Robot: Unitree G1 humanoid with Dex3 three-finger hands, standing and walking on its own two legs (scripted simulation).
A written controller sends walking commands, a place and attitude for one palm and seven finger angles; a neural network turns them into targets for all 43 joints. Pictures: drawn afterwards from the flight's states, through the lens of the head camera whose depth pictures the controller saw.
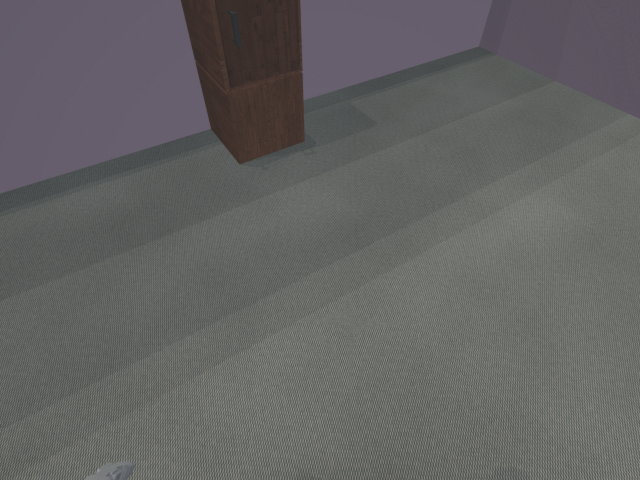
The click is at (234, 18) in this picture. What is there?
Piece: cupboard door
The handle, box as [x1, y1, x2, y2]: [227, 10, 241, 46]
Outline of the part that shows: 227,10 231,16 234,35 232,40 236,46 239,46 241,44 237,16 235,12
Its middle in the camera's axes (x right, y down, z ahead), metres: -0.35 -0.83 +1.53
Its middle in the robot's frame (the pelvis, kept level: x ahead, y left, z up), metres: +1.68 +0.43 -0.10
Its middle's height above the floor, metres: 0.67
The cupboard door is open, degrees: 0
